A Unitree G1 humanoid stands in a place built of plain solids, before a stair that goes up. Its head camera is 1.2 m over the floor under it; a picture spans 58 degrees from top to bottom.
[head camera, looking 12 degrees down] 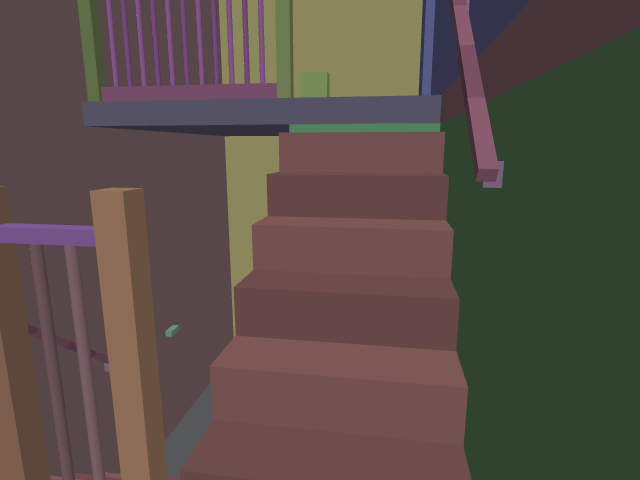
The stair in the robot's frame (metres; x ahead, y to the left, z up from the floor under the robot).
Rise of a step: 0.21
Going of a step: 0.26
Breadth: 0.90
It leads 9 degrees to the right of straight ahead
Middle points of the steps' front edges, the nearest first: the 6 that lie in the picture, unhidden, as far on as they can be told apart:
1.37 -0.04 0.43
1.63 -0.09 0.64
1.89 -0.13 0.86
2.15 -0.17 1.07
2.41 -0.21 1.28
2.67 -0.26 1.50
